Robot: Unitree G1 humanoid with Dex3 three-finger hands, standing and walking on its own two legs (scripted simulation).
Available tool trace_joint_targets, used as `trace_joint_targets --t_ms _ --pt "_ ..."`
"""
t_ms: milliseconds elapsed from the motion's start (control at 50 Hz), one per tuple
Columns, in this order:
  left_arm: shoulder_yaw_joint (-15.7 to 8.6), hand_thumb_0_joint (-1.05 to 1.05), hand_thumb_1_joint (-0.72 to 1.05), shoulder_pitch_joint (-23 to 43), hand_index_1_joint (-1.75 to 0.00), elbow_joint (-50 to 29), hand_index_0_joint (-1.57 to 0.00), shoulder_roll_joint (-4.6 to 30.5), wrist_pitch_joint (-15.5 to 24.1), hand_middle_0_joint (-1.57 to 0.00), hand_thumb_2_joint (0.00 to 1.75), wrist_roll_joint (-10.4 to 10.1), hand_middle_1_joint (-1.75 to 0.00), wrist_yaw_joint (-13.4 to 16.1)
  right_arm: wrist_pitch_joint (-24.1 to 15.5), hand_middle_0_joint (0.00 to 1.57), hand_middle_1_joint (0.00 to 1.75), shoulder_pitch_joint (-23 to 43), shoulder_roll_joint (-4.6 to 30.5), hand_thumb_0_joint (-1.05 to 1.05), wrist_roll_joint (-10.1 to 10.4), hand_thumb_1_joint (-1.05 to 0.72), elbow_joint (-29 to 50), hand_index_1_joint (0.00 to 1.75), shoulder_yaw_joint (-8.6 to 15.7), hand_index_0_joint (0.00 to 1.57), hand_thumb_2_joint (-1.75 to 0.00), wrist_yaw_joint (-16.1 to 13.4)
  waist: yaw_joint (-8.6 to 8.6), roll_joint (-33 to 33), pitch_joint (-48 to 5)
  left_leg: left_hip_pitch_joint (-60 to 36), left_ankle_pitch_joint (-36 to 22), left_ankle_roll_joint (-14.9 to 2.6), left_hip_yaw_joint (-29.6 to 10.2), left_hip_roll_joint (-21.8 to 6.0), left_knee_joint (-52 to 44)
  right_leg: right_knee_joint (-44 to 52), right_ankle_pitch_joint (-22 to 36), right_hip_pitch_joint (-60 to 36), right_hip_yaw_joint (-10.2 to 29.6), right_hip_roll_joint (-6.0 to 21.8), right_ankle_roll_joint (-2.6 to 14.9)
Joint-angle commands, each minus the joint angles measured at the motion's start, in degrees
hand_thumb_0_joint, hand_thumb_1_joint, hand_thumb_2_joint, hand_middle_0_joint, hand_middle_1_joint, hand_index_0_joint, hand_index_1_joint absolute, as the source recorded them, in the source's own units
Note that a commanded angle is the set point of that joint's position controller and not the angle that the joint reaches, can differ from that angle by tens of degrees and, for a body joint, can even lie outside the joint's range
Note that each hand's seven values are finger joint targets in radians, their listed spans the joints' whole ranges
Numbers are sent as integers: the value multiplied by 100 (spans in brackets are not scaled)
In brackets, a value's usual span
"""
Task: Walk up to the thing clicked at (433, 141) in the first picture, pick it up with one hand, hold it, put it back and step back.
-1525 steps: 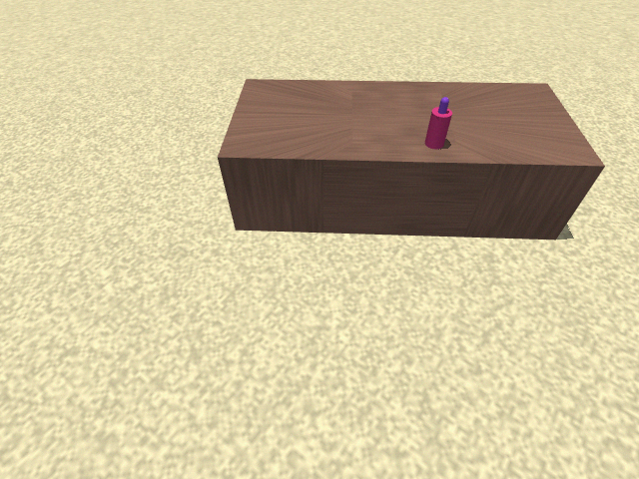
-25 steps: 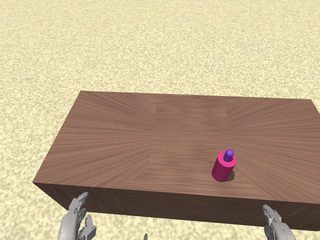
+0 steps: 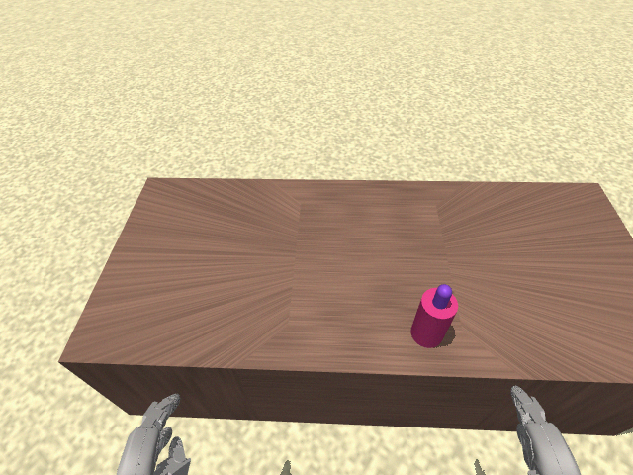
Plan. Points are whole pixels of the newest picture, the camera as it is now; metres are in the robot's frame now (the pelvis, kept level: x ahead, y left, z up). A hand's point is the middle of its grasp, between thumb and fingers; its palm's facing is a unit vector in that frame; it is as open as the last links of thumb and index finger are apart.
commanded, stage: home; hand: right
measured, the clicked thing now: (435, 312) +0.47 -0.20 -0.24
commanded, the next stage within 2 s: stand in 0.62 s
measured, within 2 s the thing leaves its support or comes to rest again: neither
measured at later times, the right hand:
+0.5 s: hand out of the picture +0.06 -0.25 -0.10, palm faces +0.02 +0.94 -0.34, open 17.3 cm
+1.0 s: hand out of the picture +0.03 -0.24 -0.10, palm faces +0.00 +0.94 -0.35, open 13.5 cm
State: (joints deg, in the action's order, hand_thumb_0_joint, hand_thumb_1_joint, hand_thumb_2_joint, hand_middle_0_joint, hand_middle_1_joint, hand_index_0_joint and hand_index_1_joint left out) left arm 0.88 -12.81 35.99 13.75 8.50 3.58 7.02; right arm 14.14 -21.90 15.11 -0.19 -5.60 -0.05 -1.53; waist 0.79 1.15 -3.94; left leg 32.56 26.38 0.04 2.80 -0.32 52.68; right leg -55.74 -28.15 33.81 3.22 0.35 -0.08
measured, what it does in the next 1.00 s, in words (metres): rises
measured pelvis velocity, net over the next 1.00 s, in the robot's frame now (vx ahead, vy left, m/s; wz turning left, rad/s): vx -0.02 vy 0.01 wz -0.01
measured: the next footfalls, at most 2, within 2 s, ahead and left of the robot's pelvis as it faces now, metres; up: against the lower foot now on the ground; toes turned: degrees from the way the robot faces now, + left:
none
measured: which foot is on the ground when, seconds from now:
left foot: down 0.00-1.00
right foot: down 0.00-1.00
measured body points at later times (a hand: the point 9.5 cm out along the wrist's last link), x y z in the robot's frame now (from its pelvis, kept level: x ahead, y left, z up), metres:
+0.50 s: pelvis +0.00 -0.01 +0.05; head +0.00 -0.01 +0.50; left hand +0.09 +0.27 -0.08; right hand +0.06 -0.30 -0.08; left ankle +0.01 +0.13 -0.69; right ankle +0.00 -0.12 -0.69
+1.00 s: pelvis -0.02 +0.01 +0.06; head -0.01 +0.01 +0.51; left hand +0.03 +0.30 -0.08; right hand +0.03 -0.29 -0.08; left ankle +0.01 +0.13 -0.69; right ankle +0.00 -0.12 -0.69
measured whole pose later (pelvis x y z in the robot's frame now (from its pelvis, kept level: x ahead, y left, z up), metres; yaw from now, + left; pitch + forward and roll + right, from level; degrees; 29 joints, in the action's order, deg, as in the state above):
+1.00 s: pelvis -0.02 +0.01 +0.06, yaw +0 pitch -4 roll +0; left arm -0.9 -8.7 66.9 18.6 -0.3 1.2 -0.1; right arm -0.4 -9.6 18.6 -1.0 -64.6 0.6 -1.1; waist -0.2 0.1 4.0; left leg 7.5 10.5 0.0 2.4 -1.1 21.9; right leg -21.3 -10.3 7.1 2.6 -0.3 -0.7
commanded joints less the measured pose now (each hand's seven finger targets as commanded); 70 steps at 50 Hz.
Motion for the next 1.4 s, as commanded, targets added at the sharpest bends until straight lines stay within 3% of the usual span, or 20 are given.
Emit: trace_joint_targets --t_ms 0,40,60,120,180,280,420,540,600,700,740,760,820,900,1060,1380 --pt "-524 0 90 341 -30 17 -20 1260 -277 -20 90 165 -30 -388 -1370 5 4 618 1251 0 -453 54 -1089 4 515 5 -3 13 -68 -481 -268 -1081 -1609 -554 -1078 -678 -1457 1165 1749 -726 57 107 392" --pt "-520 0 90 342 -30 255 -20 1378 -342 -20 90 27 -31 -543 -1415 5 5 755 1151 0 -310 54 -1520 5 479 5 -5 62 -49 -112 -183 -1009 -1372 -416 -746 -491 -1357 1643 1697 -1122 225 123 430" --pt "-549 0 90 413 -30 318 -20 1415 -376 -20 90 -31 -30 -601 -1422 5 6 804 1095 0 -268 51 -1755 6 475 5 -7 43 -127 -74 -252 -1049 -1282 -322 -664 -427 -1375 1724 1735 -1183 373 147 429" --pt "-528 0 90 493 -31 583 -20 1372 -453 -20 90 -35 -31 -652 -1508 5 6 986 1034 0 -231 52 -2302 6 473 5 -7 15 -162 172 -219 -1414 -1224 -187 -588 -381 -1441 2084 1632 -1172 619 271 451" --pt "-523 0 90 527 -30 787 -20 1362 -495 -20 90 -53 -30 -649 -1604 5 6 1017 1070 0 -251 52 -2804 6 465 5 -7 13 -177 212 -93 -1648 -1320 -193 -570 -385 -1630 2421 1636 -1315 686 337 419" --pt "-556 0 90 585 -30 1160 -20 1506 -560 -20 90 -123 -30 -616 -1656 5 5 1035 1116 0 -215 53 -3553 5 424 5 -6 -22 -198 264 55 -2004 -1690 -159 -522 -421 -2009 2871 2183 -1662 772 460 376" --pt "-507 0 90 469 -30 1788 -20 1510 -663 -20 90 -192 -30 -594 -1664 5 5 995 1249 0 -155 54 -4470 5 358 5 -6 -68 -168 -27 115 -2391 -2316 -113 -520 -569 -2596 3261 2800 -2371 593 457 296" --pt "-459 0 90 585 -30 2169 -20 1499 -728 -20 90 -221 -30 -615 -1647 5 6 1198 1327 0 -124 52 -4979 6 298 5 -7 -85 -121 -250 470 -2447 -2005 -63 -621 -657 -3166 3620 2199 -2472 509 415 231" --pt "-445 0 90 651 -30 2344 -20 1523 -752 -20 90 -213 -30 -638 -1637 5 5 1247 1313 0 -128 55 -5160 5 269 5 -5 -73 -117 -264 755 -2335 -1515 -58 -653 -658 -3422 3763 1617 -2346 496 379 224" --pt "-409 0 90 675 -30 2539 -20 1477 -756 -20 90 -203 -30 -671 -1606 5 5 1365 1438 0 -131 53 -5323 5 284 5 -6 -52 -96 -351 824 -2199 -824 -121 -754 -698 -3635 3829 1380 -2426 476 379 196" --pt "-395 0 90 719 -30 2584 -20 1489 -762 -20 90 -201 -30 -680 -1603 20 21 1347 1409 0 -123 37 -5375 21 271 20 -22 -39 -126 -259 795 -2195 -773 -114 -754 -688 -3682 3870 1296 -2401 479 387 185" --pt "-389 0 90 696 -30 2608 -20 1487 -757 -20 90 -215 -30 -688 -1610 20 29 1384 1450 0 -123 29 -5399 29 282 20 -30 -41 -104 -274 768 -2233 -740 -120 -775 -695 -3712 3874 1357 -2394 482 381 181" --pt "-356 0 90 739 -30 2659 -20 1480 -730 -20 90 -202 -30 -681 -1626 20 30 1405 1438 0 -105 5 -5467 30 268 20 -54 -26 -133 -179 625 -2415 -1086 -123 -748 -707 -3651 3890 1587 -2428 477 434 161" --pt "-332 0 90 738 -30 2729 -20 1526 -735 -20 90 -221 -30 -671 -1609 20 30 1431 1448 0 -100 -27 -5548 30 253 20 -86 -8 -145 -62 705 -2491 -1057 -122 -736 -696 -3678 3924 1460 -2296 464 440 138" --pt "-280 0 90 716 -30 2781 -20 1611 -708 -20 90 -240 -30 -647 -1605 20 30 1475 1521 0 -71 -90 -5645 30 231 20 -90 9 -146 -22 500 -2648 -1546 -132 -687 -727 -3676 3912 1928 -2471 471 543 125" --pt "-226 0 90 762 -30 2778 -20 1634 -679 -20 90 -278 -30 -626 -1607 20 30 1606 1569 0 -46 -90 -5755 30 222 20 -90 37 -142 -96 367 -2799 -2260 -116 -599 -744 -3633 3930 2595 -2677 442 609 97"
